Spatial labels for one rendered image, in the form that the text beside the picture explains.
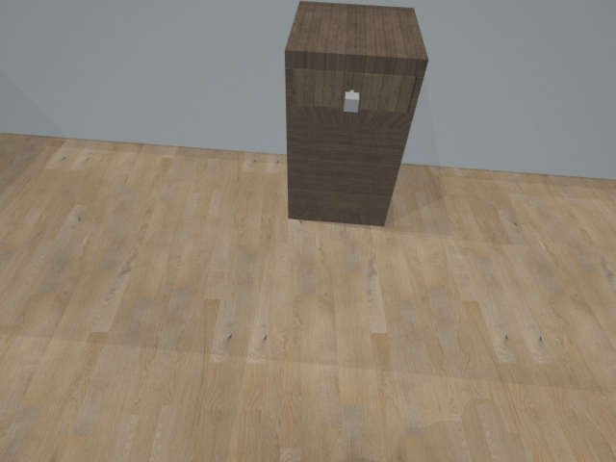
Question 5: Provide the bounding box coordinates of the handle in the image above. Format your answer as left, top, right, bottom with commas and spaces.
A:
344, 90, 359, 113

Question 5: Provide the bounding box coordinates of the drawer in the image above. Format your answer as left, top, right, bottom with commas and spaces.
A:
293, 68, 416, 113

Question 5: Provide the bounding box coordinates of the cabinet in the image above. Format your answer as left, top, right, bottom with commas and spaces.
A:
285, 1, 428, 226

